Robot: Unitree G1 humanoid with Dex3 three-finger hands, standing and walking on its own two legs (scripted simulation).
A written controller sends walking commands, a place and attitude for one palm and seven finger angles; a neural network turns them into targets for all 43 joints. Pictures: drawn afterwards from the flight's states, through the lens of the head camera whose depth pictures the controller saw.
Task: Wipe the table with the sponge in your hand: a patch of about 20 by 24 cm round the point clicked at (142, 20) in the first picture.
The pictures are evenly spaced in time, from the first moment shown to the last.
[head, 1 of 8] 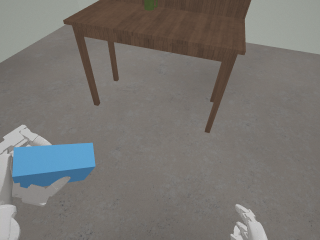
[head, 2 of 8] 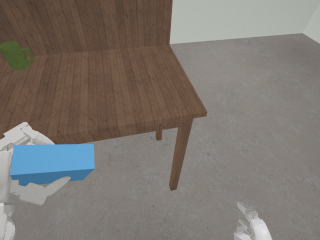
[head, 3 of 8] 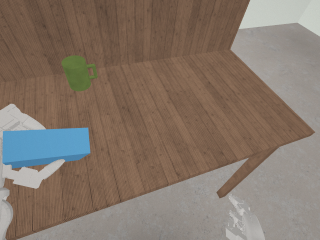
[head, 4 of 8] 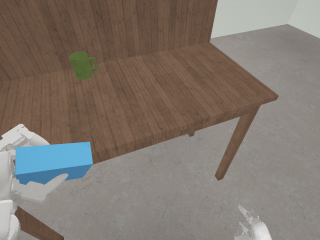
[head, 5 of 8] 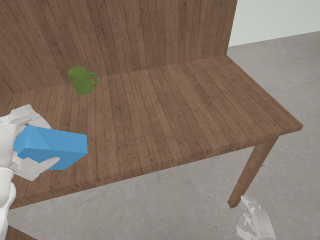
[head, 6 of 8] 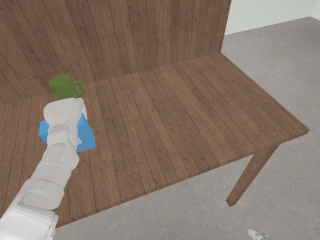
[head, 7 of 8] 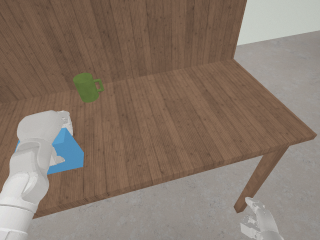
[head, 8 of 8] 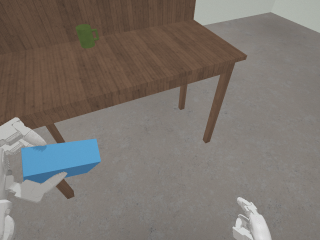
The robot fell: no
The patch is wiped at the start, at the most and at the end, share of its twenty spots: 0.00 0.90 0.90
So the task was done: yes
